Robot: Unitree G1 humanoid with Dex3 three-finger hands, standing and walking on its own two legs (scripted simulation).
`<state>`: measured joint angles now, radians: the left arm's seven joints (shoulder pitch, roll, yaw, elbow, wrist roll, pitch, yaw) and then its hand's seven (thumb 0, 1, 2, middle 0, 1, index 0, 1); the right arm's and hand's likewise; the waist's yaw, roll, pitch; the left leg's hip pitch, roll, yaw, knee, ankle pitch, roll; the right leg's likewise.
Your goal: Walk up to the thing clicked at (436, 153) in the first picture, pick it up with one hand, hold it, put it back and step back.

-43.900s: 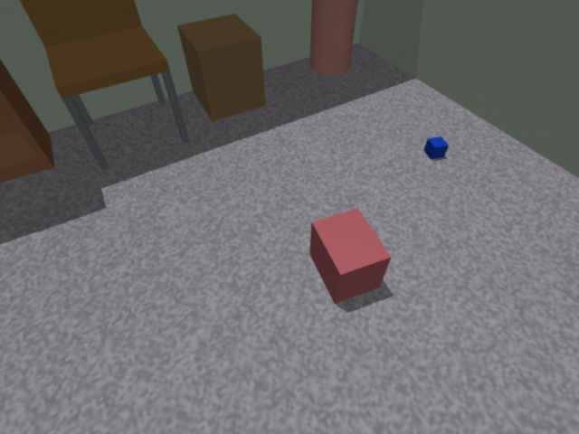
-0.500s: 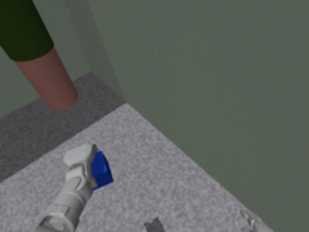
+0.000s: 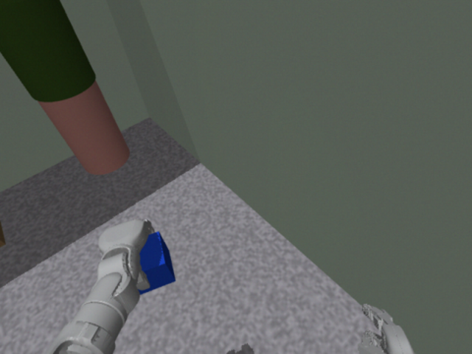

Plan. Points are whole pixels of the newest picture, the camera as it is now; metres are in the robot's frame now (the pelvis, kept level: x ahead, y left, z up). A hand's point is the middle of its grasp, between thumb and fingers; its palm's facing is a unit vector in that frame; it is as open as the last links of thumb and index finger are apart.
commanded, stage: hold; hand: left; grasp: from above
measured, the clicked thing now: (148, 263) +0.31 +0.21 -0.08
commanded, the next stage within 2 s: crouch in 1.16 s
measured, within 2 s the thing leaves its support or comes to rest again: neither
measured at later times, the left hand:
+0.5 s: hand (131, 258) +0.29 +0.22 -0.02, palm faces -0.39 -0.18 -0.90, open 10.6 cm
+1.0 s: hand (129, 246) +0.31 +0.23 -0.01, palm faces -0.41 -0.17 -0.90, open 10.6 cm
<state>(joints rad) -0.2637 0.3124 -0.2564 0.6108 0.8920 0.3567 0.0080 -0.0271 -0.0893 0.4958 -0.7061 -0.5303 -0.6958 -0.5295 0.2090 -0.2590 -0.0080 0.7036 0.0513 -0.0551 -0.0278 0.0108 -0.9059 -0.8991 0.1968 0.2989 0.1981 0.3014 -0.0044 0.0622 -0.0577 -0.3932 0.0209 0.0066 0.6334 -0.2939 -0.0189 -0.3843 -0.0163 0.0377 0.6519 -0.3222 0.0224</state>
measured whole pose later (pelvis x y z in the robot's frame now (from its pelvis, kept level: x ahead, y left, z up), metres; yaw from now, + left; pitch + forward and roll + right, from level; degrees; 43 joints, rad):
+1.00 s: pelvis +0.01 +0.00 +0.01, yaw +0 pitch +2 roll +0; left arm -0.26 0.35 -0.24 0.51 0.90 0.35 -0.10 -0.03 -0.10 0.50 -0.72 -0.52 -0.71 -0.52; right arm 0.19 -0.26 0.00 0.69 0.06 -0.06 -0.04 0.01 -0.91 -0.90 0.20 0.30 0.20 0.30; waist 0.02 0.07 -0.03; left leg -0.29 0.02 0.01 0.52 -0.26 -0.02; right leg -0.29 -0.02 0.04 0.54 -0.29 0.02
